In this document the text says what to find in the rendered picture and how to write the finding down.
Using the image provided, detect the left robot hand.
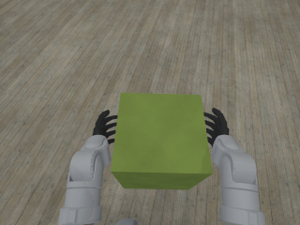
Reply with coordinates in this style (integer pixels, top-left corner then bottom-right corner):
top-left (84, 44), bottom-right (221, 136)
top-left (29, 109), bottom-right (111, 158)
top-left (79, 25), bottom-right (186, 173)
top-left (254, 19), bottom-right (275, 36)
top-left (92, 110), bottom-right (118, 144)

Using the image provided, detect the right robot hand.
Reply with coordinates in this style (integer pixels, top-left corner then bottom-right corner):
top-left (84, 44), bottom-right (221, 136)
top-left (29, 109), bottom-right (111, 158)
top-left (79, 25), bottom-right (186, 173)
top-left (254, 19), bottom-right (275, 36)
top-left (203, 108), bottom-right (230, 147)

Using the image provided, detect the carton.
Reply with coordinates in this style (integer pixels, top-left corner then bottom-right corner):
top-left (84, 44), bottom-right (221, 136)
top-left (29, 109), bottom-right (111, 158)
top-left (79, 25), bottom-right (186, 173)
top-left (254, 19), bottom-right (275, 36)
top-left (111, 93), bottom-right (213, 190)

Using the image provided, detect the robot right forearm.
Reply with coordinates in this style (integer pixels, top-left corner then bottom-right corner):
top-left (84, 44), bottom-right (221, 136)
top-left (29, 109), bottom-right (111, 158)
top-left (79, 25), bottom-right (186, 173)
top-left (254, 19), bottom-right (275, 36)
top-left (211, 134), bottom-right (266, 225)

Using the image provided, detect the robot left forearm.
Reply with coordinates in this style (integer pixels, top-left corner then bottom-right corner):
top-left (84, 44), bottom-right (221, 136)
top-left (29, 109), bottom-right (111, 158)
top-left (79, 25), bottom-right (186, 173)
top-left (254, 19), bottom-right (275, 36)
top-left (57, 135), bottom-right (111, 225)

